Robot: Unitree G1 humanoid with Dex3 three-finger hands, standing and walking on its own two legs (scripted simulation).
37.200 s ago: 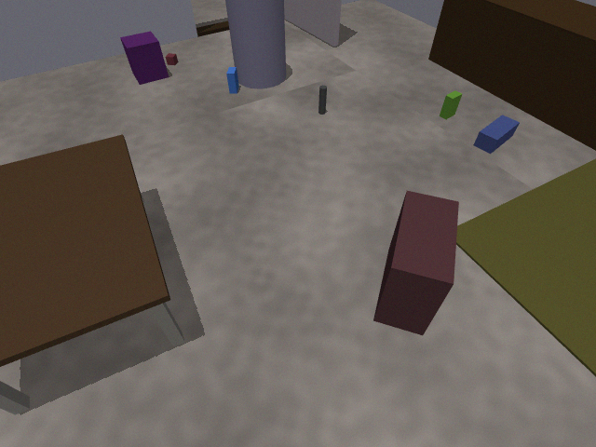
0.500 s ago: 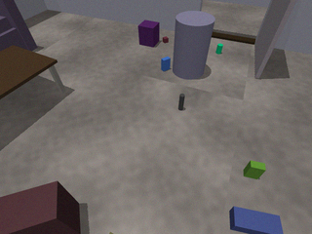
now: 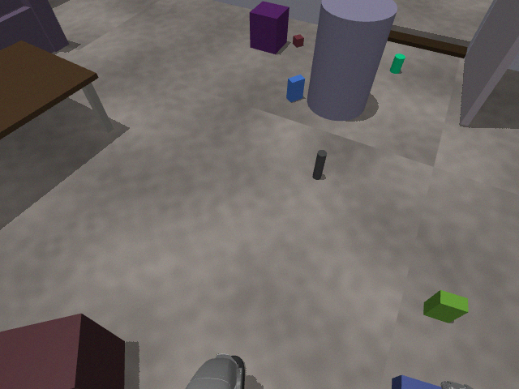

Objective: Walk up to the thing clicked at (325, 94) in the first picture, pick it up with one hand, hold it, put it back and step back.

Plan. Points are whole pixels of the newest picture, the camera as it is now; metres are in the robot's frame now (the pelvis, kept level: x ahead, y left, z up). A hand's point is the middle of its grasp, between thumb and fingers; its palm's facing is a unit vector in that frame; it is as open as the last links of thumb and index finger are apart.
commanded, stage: walk up
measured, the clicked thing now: (319, 165) +1.14 -0.21 -0.68
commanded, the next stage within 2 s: none
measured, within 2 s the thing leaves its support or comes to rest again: neither
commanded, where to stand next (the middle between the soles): +0.48 -0.01 m, yaw -2 degrees
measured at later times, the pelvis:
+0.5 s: pelvis +0.21 -0.03 -0.01, yaw +3 degrees
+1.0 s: pelvis +0.38 -0.02 -0.02, yaw +16 degrees
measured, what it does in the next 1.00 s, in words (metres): walks ahead, turning left: left foot, then right foot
